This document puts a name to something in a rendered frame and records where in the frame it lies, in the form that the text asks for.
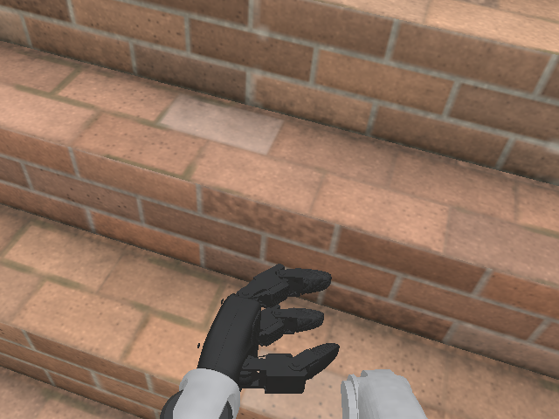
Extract left robot forearm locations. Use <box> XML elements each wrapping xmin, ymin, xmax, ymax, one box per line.
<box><xmin>160</xmin><ymin>368</ymin><xmax>240</xmax><ymax>419</ymax></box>

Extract robot right thigh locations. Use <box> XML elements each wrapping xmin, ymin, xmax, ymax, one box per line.
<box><xmin>341</xmin><ymin>369</ymin><xmax>428</xmax><ymax>419</ymax></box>

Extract robot left hand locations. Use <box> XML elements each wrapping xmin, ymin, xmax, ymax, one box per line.
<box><xmin>197</xmin><ymin>264</ymin><xmax>340</xmax><ymax>394</ymax></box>

